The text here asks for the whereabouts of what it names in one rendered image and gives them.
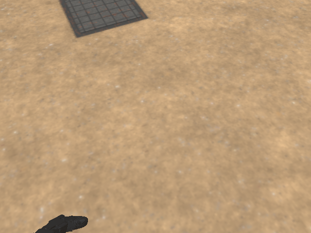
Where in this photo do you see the robot left hand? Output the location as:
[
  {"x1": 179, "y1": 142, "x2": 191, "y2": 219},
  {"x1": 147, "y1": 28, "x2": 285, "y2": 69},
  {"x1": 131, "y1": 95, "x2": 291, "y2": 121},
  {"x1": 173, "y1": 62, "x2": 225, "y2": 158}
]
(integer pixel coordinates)
[{"x1": 35, "y1": 215, "x2": 88, "y2": 233}]

